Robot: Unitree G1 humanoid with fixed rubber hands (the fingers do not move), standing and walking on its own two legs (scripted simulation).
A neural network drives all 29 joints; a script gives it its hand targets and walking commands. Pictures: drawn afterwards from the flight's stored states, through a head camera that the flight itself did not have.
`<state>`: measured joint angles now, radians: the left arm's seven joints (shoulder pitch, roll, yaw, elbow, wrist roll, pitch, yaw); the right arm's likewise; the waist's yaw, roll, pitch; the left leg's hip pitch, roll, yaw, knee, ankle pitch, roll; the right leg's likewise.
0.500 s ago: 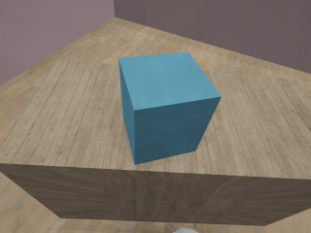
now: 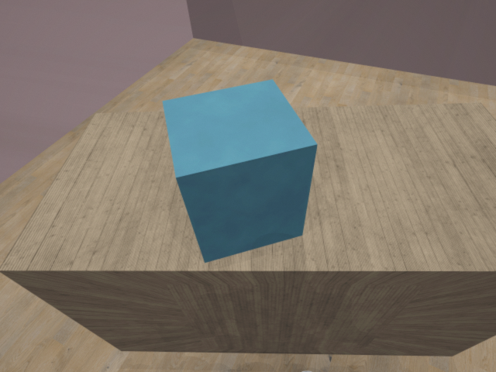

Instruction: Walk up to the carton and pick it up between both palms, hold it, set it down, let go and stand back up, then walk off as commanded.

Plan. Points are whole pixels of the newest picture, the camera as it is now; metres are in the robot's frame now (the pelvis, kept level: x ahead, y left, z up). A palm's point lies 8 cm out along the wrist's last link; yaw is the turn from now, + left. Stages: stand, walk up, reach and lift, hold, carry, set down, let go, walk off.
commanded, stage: walk up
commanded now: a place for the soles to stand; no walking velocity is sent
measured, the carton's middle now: (237, 173) +0.47 +0.03 +0.05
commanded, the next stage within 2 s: reach and lift in 1.00 s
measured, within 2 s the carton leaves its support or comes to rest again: neither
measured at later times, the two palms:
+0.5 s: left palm out of the picture +0.10 +0.32 -0.09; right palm out of the picture +0.09 -0.30 -0.12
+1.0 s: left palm out of the picture +0.11 +0.32 -0.09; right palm out of the picture +0.09 -0.30 -0.12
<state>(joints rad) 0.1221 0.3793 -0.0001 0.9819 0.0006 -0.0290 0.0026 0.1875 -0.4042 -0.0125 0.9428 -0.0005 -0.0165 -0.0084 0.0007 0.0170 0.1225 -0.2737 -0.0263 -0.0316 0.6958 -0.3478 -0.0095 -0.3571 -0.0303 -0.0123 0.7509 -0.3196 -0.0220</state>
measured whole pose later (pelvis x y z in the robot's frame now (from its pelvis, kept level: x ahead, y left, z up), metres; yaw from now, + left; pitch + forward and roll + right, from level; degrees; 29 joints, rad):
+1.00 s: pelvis +0.01 +0.01 +0.00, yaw +0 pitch -3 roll +1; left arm 0.09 0.39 0.00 1.03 0.00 -0.03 0.00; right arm 0.16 -0.40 0.00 0.97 0.00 -0.02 -0.01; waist 0.00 0.02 0.12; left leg -0.27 -0.03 -0.03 0.70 -0.37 -0.01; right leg -0.35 -0.03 -0.01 0.74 -0.33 -0.02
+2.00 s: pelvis -0.02 -0.01 +0.00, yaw -1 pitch -11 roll +1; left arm 0.19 0.14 0.01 0.37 0.02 0.24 0.13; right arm 0.23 -0.32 -0.07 0.52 -0.01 -0.08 0.13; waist 0.00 0.02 0.11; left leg -0.15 0.02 -0.03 0.66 -0.33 -0.01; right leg -0.23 0.02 -0.01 0.68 -0.27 -0.02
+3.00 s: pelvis +0.02 -0.01 +0.02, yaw -1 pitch -6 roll +1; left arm 0.30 0.00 0.01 -0.09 0.00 0.14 0.24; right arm 0.25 -0.31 0.03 0.13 0.17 -0.13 0.11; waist 0.00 -0.01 0.11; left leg -0.11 0.01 -0.03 0.48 -0.27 -0.04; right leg -0.20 0.01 -0.01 0.55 -0.25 -0.03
